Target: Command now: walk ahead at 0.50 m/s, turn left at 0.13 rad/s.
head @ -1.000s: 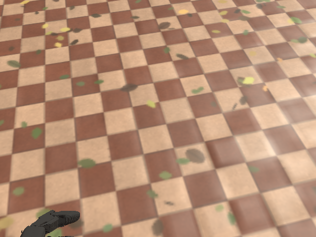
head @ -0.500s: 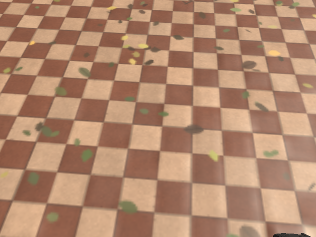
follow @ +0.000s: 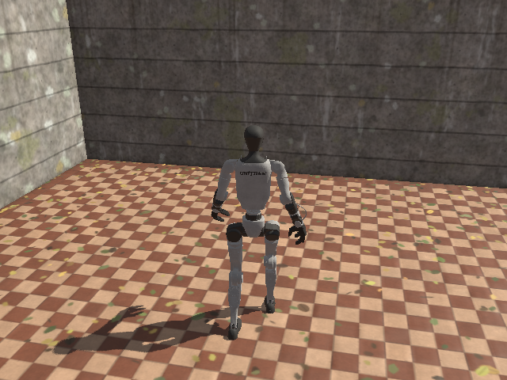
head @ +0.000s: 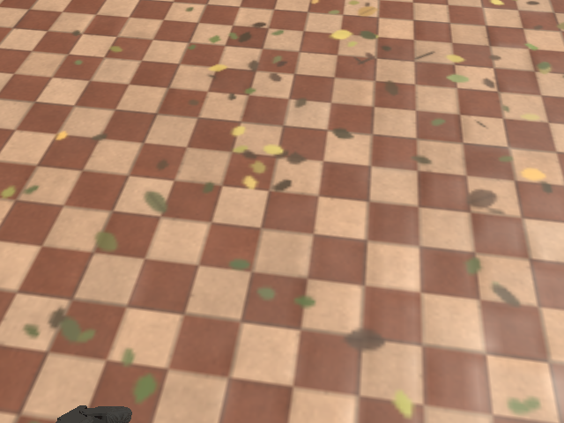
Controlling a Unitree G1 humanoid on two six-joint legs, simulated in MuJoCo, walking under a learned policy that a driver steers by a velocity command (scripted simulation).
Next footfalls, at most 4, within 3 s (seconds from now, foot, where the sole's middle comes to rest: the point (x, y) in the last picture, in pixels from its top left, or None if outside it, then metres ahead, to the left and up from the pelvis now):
0.52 left None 0.46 0.13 -0.76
1.04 right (338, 330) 0.71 -0.16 -0.76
1.50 left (291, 256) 0.94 -0.06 -0.76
1.92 right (358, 328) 0.71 -0.21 -0.76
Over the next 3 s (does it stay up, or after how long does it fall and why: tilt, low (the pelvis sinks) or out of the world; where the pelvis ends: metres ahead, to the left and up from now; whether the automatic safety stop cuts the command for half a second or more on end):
stays up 0.77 -0.12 0.00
